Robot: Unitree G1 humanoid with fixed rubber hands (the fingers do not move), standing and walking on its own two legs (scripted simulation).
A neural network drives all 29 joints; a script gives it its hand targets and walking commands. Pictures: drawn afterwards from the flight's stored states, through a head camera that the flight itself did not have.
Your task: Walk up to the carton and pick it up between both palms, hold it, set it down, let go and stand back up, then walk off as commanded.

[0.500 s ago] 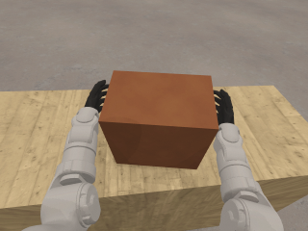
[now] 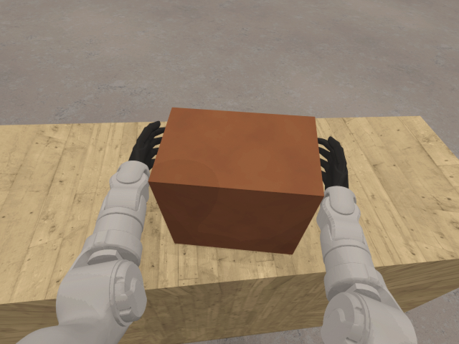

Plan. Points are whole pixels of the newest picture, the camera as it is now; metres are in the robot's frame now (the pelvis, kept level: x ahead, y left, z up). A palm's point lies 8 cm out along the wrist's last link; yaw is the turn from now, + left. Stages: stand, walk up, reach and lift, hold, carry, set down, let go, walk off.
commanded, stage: set down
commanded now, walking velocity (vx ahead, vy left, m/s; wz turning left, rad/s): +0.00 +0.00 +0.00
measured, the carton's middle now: (237, 186) +0.42 +0.00 +0.03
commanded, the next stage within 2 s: none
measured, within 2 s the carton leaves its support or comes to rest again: rests again in 1.30 s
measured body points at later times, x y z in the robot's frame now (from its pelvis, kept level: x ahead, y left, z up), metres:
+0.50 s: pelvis +0.00 +0.00 +0.00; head +0.05 +0.02 +0.45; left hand +0.44 +0.18 +0.07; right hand +0.41 -0.17 +0.07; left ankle +0.00 +0.11 -0.75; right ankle -0.03 -0.12 -0.75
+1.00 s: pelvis +0.00 +0.00 +0.00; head +0.05 +0.02 +0.44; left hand +0.44 +0.17 +0.07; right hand +0.40 -0.18 +0.06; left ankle +0.00 +0.11 -0.75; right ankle -0.03 -0.12 -0.75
